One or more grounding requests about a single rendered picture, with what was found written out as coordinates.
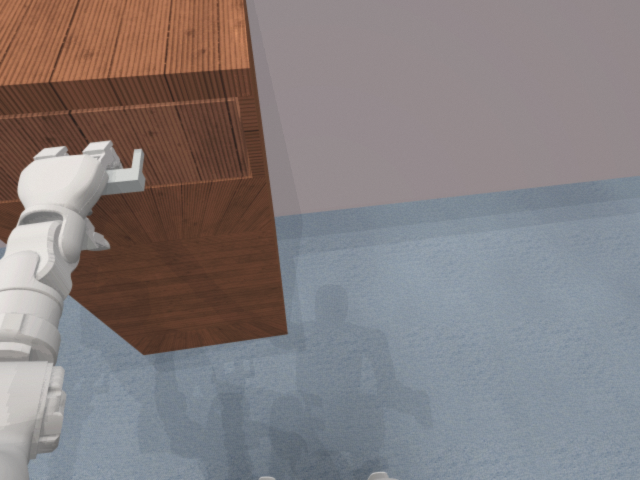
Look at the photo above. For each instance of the cabinet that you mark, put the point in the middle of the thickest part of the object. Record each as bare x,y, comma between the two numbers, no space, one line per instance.
190,264

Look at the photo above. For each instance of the left robot upper arm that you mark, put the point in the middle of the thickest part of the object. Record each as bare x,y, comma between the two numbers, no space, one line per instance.
32,406

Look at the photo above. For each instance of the drawer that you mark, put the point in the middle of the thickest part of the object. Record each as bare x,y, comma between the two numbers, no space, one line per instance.
183,141

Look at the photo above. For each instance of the robot left hand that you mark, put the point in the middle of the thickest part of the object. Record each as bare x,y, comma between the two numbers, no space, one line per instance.
75,182

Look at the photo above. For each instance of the robot left forearm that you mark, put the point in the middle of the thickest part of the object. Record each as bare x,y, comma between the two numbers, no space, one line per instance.
35,278

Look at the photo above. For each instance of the handle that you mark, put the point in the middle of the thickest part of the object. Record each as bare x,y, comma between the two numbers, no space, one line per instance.
129,179

